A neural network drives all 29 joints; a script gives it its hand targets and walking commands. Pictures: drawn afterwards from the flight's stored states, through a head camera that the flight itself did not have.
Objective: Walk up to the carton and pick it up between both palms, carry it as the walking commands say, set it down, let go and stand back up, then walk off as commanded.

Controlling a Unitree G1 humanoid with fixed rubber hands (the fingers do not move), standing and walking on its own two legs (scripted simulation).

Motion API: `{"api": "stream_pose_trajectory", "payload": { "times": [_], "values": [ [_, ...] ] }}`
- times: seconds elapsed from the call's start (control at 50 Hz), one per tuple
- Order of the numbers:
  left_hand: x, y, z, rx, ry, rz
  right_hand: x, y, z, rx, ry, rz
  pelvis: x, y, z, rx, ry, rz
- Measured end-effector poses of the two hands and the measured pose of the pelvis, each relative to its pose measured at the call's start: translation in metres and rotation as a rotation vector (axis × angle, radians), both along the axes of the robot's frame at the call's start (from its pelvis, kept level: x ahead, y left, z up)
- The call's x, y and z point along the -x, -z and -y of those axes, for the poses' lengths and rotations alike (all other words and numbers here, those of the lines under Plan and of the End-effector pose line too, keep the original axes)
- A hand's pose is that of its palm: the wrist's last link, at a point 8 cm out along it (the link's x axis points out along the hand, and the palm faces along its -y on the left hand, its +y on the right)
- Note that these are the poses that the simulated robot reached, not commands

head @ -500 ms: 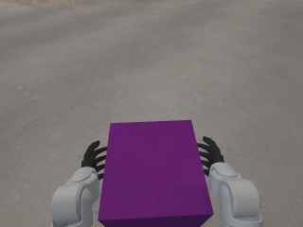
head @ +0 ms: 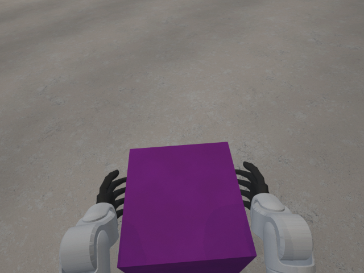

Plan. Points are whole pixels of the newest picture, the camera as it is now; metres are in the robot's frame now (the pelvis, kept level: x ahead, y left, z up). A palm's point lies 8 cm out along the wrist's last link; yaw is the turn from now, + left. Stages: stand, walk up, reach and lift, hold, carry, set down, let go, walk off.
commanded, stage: carry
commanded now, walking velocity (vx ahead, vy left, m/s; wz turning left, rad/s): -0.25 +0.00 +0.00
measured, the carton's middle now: (184, 218) +0.26 +0.01 +0.02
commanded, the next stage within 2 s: none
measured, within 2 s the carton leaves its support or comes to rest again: neither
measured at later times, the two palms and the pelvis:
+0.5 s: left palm out of the picture +0.11 +0.23 +0.09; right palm out of the picture +0.13 -0.06 +0.10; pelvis -0.13 +0.06 +0.01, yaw +2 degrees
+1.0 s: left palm out of the picture -0.06 +0.23 +0.10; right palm out of the picture -0.05 -0.06 +0.10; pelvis -0.31 +0.07 +0.00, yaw +2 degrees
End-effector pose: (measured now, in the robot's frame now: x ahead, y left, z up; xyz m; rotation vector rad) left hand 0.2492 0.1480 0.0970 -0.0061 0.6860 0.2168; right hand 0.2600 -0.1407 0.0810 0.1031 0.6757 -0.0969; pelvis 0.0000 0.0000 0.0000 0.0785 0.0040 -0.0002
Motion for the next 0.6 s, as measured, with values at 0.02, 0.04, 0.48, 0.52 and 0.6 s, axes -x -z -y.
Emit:
{"api": "stream_pose_trajectory", "payload": {
  "times": [0.02,0.04,0.48,0.52,0.6],
  "values": [
    [0.003,-0.003,0.0,-0.001,0.0,0.005,0.003,-0.003,0.0,-0.001,0.0,0.006,0.004,-0.002,0.0,-0.001,-0.001,-0.005],
    [0.007,-0.005,0.0,-0.003,-0.001,0.009,0.006,-0.006,0.0,-0.002,-0.001,0.01,0.008,-0.004,0.0,-0.002,-0.003,-0.008],
    [0.133,0.013,-0.079,0.112,-0.036,0.001,0.123,-0.018,-0.08,0.113,-0.037,0.002,0.129,-0.006,-0.061,0.098,-0.032,-0.024],
    [0.144,0.011,-0.084,0.125,-0.046,0.015,0.132,-0.023,-0.085,0.126,-0.047,0.015,0.14,-0.008,-0.062,0.113,-0.039,-0.027],
    [0.166,0.009,-0.085,0.123,-0.051,0.028,0.154,-0.024,-0.085,0.125,-0.05,0.027,0.164,-0.008,-0.062,0.118,-0.035,-0.045]
  ]
}}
